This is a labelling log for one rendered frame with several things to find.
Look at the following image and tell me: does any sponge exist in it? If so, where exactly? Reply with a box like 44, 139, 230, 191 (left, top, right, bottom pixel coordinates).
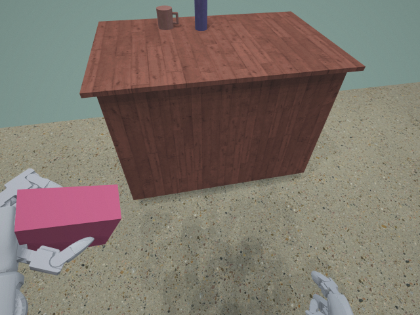
14, 184, 121, 252

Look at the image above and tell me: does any table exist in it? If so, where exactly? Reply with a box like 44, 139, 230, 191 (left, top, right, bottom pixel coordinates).
79, 11, 365, 200

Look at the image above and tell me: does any robot left forearm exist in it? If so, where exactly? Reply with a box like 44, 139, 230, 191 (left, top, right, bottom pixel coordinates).
0, 272, 28, 315

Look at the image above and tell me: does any robot left hand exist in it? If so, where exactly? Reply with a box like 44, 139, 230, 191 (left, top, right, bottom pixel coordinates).
0, 168, 94, 276

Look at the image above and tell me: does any robot right hand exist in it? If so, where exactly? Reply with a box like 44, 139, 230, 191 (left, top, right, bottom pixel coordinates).
305, 271, 354, 315

